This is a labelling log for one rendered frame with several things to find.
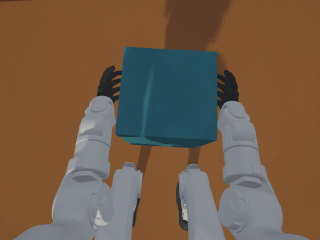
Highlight left robot upper arm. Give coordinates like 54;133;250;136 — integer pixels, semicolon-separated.
13;180;114;240

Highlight robot right forearm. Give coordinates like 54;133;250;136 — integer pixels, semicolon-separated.
217;101;283;225

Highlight robot left hand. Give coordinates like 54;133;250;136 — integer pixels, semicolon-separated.
97;65;122;103

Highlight robot left thigh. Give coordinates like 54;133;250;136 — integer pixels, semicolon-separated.
94;166;143;240

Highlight right robot shin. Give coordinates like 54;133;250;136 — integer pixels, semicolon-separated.
181;164;210;220

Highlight carton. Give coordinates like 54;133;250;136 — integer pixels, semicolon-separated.
115;47;218;148

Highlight robot left forearm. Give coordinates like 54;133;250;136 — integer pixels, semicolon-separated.
52;95;116;219

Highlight right robot upper arm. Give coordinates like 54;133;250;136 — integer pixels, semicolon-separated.
217;185;310;240

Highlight robot right hand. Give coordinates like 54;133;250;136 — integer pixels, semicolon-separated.
217;69;239;110

